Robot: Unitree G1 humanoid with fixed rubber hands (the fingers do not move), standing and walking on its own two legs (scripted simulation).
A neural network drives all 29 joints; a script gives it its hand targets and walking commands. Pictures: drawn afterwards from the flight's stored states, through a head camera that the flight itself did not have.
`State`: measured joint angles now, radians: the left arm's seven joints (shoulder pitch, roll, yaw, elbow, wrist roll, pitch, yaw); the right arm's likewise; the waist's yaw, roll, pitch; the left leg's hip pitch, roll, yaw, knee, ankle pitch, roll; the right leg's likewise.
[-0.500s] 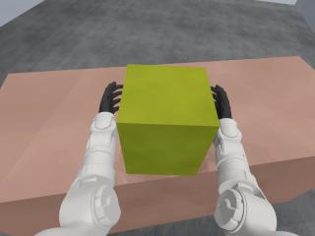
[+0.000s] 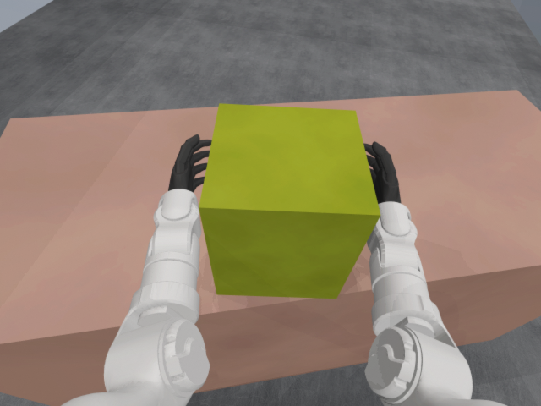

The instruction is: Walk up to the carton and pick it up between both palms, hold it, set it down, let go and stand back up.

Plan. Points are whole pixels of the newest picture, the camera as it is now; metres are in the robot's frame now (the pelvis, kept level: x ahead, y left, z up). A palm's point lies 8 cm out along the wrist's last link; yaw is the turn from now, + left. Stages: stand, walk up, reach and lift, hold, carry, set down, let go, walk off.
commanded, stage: set down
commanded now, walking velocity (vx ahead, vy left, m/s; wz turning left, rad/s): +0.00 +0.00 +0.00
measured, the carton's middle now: (282, 208) +0.40 -0.02 +0.05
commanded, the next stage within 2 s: none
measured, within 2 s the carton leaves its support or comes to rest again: neither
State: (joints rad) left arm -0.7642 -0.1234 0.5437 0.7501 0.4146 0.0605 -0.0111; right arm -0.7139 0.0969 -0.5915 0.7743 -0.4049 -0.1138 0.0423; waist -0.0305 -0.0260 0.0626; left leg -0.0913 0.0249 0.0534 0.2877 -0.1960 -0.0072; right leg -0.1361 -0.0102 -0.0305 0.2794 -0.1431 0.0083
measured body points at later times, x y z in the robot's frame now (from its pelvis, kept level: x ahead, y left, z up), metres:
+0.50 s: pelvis -0.01 +0.00 -0.01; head +0.03 +0.00 +0.43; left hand +0.44 +0.17 +0.08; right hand +0.44 -0.20 +0.09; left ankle -0.03 +0.12 -0.75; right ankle +0.00 -0.12 -0.75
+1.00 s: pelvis -0.04 -0.02 -0.01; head +0.00 -0.02 +0.44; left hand +0.44 +0.16 +0.16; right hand +0.43 -0.22 +0.16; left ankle -0.03 +0.12 -0.75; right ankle +0.00 -0.12 -0.75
